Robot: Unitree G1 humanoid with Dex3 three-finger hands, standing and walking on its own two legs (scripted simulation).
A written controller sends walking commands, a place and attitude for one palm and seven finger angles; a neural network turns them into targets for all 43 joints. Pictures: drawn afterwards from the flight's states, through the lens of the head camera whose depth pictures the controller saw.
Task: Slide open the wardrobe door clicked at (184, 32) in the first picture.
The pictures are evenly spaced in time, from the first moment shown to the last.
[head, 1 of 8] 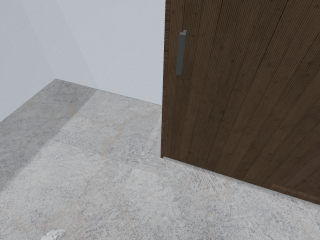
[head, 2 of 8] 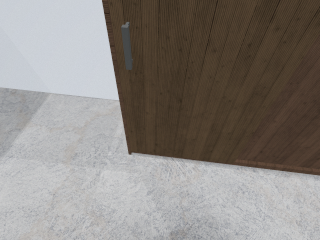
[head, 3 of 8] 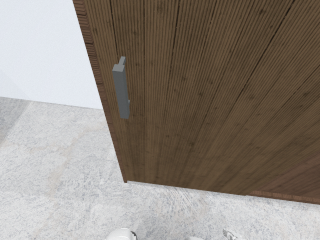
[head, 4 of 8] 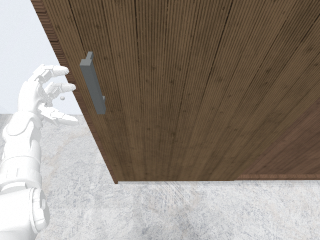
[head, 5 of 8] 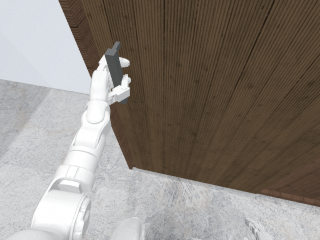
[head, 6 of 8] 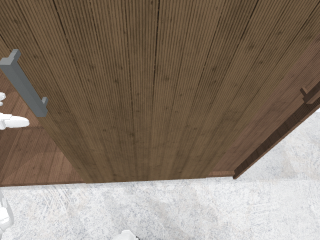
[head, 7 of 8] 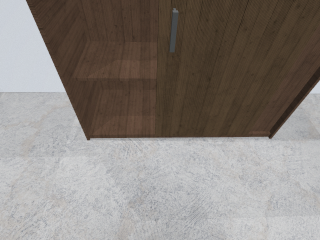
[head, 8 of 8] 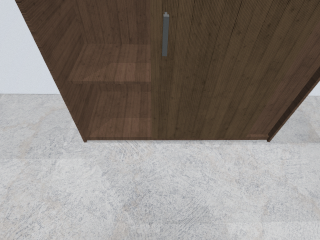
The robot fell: no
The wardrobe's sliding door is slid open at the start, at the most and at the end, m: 0.00 0.50 0.50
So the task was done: yes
